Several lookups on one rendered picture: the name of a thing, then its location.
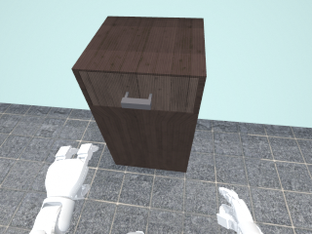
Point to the robot right hand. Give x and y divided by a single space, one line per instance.
229 217

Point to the handle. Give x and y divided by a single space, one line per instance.
136 103

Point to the drawer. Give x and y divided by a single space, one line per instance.
168 93

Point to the cabinet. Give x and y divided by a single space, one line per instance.
152 46

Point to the left robot forearm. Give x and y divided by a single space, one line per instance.
55 216

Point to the robot left hand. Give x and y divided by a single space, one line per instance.
66 176

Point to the right robot forearm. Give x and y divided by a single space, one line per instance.
248 227

